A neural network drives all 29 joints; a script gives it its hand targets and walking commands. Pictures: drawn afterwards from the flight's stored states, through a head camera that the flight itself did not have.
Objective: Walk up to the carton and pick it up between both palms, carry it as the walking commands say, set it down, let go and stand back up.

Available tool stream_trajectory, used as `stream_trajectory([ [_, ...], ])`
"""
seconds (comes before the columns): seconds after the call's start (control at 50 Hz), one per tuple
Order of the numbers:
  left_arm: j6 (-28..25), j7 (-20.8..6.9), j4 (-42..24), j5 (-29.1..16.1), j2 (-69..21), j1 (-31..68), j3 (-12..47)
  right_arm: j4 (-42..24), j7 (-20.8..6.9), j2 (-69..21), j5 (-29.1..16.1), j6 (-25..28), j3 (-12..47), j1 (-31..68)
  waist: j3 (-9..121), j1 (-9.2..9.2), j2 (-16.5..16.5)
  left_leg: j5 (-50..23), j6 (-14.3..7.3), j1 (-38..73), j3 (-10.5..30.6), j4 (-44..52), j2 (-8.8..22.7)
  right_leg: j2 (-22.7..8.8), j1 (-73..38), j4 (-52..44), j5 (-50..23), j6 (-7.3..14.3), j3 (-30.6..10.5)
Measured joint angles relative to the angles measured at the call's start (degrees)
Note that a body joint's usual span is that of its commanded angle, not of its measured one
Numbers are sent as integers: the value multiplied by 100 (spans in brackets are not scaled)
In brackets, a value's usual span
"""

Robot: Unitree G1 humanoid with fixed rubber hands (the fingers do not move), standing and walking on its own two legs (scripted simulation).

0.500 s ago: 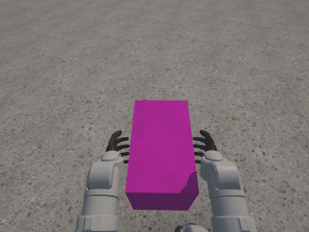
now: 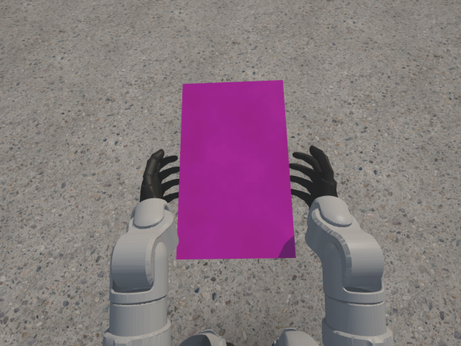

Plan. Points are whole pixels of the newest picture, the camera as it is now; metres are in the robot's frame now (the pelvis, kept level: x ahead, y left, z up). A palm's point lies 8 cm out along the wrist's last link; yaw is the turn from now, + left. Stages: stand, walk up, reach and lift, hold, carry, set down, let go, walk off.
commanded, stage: carry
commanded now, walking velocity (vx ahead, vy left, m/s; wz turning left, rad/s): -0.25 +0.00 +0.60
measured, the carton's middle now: (235, 178) +0.40 +0.00 +0.02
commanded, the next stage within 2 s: none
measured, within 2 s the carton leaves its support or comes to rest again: neither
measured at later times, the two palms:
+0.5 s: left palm out of the picture +0.14 +0.18 +0.09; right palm (283, 274) +0.21 -0.06 +0.08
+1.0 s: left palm out of the picture +0.08 +0.17 +0.10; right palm (301, 340) +0.14 -0.06 +0.10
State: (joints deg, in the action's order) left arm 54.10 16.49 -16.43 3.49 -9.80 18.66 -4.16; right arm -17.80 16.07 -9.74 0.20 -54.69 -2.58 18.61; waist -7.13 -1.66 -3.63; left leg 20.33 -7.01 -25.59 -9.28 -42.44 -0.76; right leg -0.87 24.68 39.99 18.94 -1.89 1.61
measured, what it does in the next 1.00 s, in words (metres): walks backwards, turning left: right foot, then left foot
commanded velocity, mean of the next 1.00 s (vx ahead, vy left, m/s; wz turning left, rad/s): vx -0.07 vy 0.00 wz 0.17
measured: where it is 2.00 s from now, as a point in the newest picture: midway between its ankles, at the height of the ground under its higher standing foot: outside the picture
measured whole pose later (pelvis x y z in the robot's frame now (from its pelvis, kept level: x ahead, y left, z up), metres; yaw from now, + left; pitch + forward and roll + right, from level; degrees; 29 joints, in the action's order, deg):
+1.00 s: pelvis -0.18 -0.03 +0.01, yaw +16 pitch +2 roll +0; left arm 68.3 16.0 -6.6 6.0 -10.4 20.5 -5.2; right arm -7.7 16.9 -9.9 4.9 -68.5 -3.4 19.0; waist 2.6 0.3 -0.7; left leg 17.8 -0.7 -21.0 -4.1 -36.7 1.1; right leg -4.1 19.6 37.2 19.6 -1.2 5.4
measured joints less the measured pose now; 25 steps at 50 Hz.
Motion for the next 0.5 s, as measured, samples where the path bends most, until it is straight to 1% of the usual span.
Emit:
stream_trajectory([
  [0.02, 75, 11, -33, 50, -43, 130, -7, -35, 37, -30, 116, -35, -20, 89, -25, -1, -141, -124, 55, -65, 104, -23, 4, -5, -43, -115, -160, 5, 114],
  [0.04, 187, 14, -13, 84, -78, 230, -4, -49, 72, -38, 212, -114, -35, 116, -3, 36, -204, -293, 151, -135, 172, -66, -23, -47, -69, -183, -257, 17, 196],
  [0.06, 310, 13, 31, 97, -98, 285, -2, -46, 97, -32, 269, -229, -40, 97, 51, 106, -200, -472, 282, -197, 196, -115, -55, -97, -58, -182, -331, 43, 234],
  [0.1, 566, 1, 133, 103, -94, 272, 1, -59, 102, 3, 257, -542, -12, -21, 207, 211, -110, -571, 515, -175, 220, -30, -111, -187, -49, -137, -405, 111, 279],
  [0.14, 805, -67, 226, 75, -67, 201, -39, -101, 116, 40, 214, -877, 54, -148, 423, 187, 68, -280, 600, -52, 305, 284, -113, -304, -87, -134, -274, 118, 396],
  [0.16, 908, -91, 248, 56, -58, 174, -51, -106, 118, 52, 214, -1004, 76, -185, 519, 147, 201, -295, 561, -38, 311, 383, -128, -391, -72, -84, -147, 82, 459],
  [0.18, 986, -96, 255, 46, -50, 149, -55, -89, 118, 53, 224, -1097, 88, -190, 555, 122, 343, -416, 436, -50, 315, 405, -201, -480, -34, 24, -80, 51, 491],
  [0.2, 1057, -90, 244, 43, -36, 112, -50, -48, 112, 47, 246, -1173, 101, -177, 581, 106, 459, -534, 264, -71, 322, 399, -257, -542, 8, 131, -58, 24, 510],
  [0.22, 1121, -82, 227, 43, -20, 65, -40, 23, 106, 38, 272, -1231, 109, -145, 614, 86, 505, -596, 119, -131, 353, 338, -271, -549, 76, 271, 34, -32, 520],
  [0.24, 1170, -66, 222, 46, -4, 15, -25, 118, 97, 27, 296, -1271, 106, -102, 645, 71, 478, -616, 50, -215, 407, 259, -245, -477, 193, 551, 413, -120, 470],
  [0.26, 1218, -48, 236, 57, 5, -21, -4, 219, 80, 15, 319, -1302, 80, -57, 653, 61, 412, -642, 29, -288, 475, 211, -215, -374, 337, 967, 826, -173, 380],
  [0.28, 1270, -25, 273, 66, 10, -34, 22, 316, 65, 3, 341, -1330, 40, -22, 644, 67, 342, -698, 30, -338, 542, 216, -199, -285, 477, 1404, 1061, -193, 285],
  [0.32, 1395, 42, 367, 64, -3, 13, 51, 454, 63, -18, 357, -1410, -68, 41, 585, 125, 242, -900, 60, -384, 654, 351, -211, -183, 667, 2097, 1103, -186, 112],
  [0.36, 1470, 87, 408, 57, -18, 67, 59, 481, 71, -29, 367, -1467, -125, 71, 542, 221, 178, -1156, 73, -429, 725, 573, -254, -156, 721, 2401, 890, -183, 11],
  [0.4, 1463, 84, 405, 32, -27, 94, 12, 451, 73, -30, 386, -1478, -104, 75, 533, 324, 132, -1432, 97, -495, 784, 835, -290, -122, 578, 2180, 768, -184, 6],
  [0.44, 1424, 65, 365, -5, -33, 108, -56, 425, 73, -36, 413, -1453, -68, 97, 543, 431, 128, -1728, 148, -556, 821, 1146, -331, -69, 248, 1601, 788, -135, 68],
  [0.48, 1400, 59, 307, -55, -39, 127, -88, 453, 84, -57, 475, -1399, -79, 159, 570, 528, 125, -2057, 218, -607, 858, 1516, -390, 13, -260, 677, 906, -35, 184],
  [0.5, 1393, 47, 283, -80, -48, 153, -94, 464, 102, -72, 517, -1372, -109, 202, 575, 572, 123, -2214, 283, -631, 878, 1690, -434, 54, -601, 36, 984, 42, 262],
])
